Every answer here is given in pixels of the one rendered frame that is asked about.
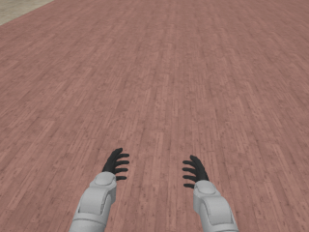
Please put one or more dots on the left robot hand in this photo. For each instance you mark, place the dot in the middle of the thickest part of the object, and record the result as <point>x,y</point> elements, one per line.
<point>112,163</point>

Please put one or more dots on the right robot hand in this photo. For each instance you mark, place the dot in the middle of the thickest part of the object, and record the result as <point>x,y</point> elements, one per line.
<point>199,171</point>

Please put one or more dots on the left robot forearm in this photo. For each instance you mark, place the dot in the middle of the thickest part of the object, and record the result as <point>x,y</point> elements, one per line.
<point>92,212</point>

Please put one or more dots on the right robot forearm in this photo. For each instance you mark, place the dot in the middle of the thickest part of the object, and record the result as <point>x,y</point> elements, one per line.
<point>214,210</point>

